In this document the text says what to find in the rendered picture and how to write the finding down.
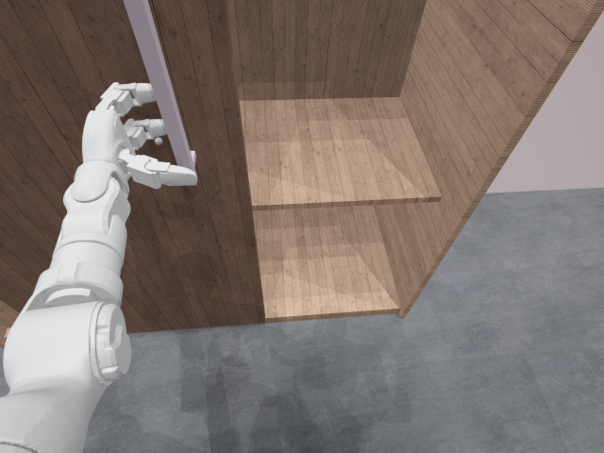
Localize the wardrobe door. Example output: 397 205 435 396
0 300 20 327
0 0 265 333

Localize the handle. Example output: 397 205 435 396
124 0 197 186

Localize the robot left upper arm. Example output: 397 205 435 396
0 301 131 453

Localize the robot left forearm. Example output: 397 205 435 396
3 160 131 389

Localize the robot left hand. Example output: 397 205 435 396
82 82 197 189

